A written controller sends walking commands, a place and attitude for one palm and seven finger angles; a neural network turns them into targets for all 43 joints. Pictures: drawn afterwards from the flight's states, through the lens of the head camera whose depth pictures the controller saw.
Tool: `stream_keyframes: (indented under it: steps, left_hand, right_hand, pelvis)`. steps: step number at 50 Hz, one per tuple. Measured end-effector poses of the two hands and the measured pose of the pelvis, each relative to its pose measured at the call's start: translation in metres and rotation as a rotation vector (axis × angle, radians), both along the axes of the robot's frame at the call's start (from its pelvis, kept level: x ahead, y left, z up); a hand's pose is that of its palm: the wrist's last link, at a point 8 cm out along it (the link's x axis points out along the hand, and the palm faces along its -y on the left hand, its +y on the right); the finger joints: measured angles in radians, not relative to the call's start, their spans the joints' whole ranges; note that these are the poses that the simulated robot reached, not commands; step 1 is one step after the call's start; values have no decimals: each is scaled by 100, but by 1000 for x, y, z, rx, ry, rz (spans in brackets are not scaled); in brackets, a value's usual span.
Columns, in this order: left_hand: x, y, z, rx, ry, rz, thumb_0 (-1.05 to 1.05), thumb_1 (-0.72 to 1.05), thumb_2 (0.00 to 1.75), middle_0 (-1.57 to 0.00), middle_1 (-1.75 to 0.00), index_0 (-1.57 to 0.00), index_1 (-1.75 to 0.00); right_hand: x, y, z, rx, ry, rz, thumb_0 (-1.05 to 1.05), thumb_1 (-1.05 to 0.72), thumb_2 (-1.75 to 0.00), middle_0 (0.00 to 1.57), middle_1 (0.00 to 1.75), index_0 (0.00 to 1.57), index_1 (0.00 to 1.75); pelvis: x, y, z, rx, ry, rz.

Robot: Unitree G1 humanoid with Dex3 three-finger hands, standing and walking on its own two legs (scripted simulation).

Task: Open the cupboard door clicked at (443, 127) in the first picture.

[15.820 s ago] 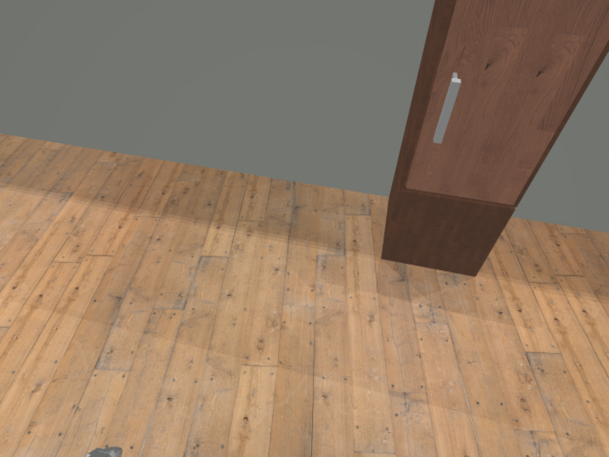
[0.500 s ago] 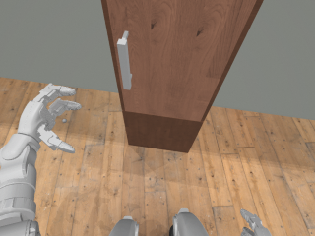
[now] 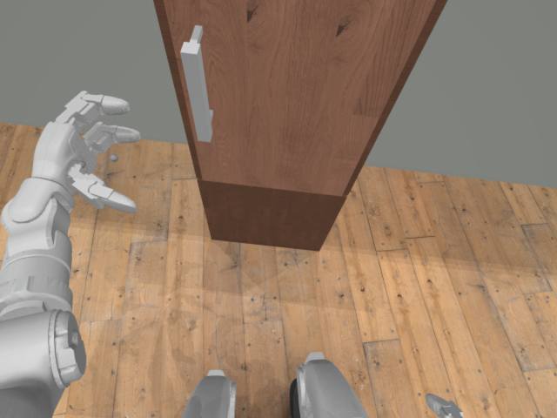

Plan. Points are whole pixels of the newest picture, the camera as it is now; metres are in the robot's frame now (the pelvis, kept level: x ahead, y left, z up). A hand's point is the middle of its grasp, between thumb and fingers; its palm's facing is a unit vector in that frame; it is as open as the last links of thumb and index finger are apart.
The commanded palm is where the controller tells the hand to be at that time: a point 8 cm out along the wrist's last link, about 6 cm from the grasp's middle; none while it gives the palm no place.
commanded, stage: move the hooked fingers beside the handle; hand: left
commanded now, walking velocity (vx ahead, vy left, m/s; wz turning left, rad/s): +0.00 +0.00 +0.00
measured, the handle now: (201, 89) +0.59 +0.11 +0.06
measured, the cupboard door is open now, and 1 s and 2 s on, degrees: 0 0 0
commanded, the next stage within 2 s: slide the fingers in behind the handle in 1.32 s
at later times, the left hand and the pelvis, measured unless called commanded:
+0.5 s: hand (154, 109) +0.54 +0.17 +0.07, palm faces -0.14 -0.99 -0.02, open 14.0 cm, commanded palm +0.54 +0.22 +0.06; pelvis +0.00 +0.01 -0.01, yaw -1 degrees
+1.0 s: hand (157, 110) +0.54 +0.17 +0.06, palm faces -0.13 -0.99 -0.03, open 14.0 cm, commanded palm +0.53 +0.22 +0.06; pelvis +0.01 +0.00 -0.01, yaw -1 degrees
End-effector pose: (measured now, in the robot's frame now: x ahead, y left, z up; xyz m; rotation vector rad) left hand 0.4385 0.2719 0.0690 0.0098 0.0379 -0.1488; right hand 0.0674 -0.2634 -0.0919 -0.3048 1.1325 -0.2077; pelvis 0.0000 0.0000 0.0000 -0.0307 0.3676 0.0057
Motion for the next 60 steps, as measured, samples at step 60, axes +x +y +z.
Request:
stream_keyframes:
  steps: [60]
  left_hand:
    - [89,-41,-4,30,18,20,-2,-50,30,-30,-120,-30,-120]
  right_hand:
    - [-48,4,-8,4,199,-82,1,-91,-90,20,30,20,30]
  pelvis:
    - [6,2,-9,-19,88,-4]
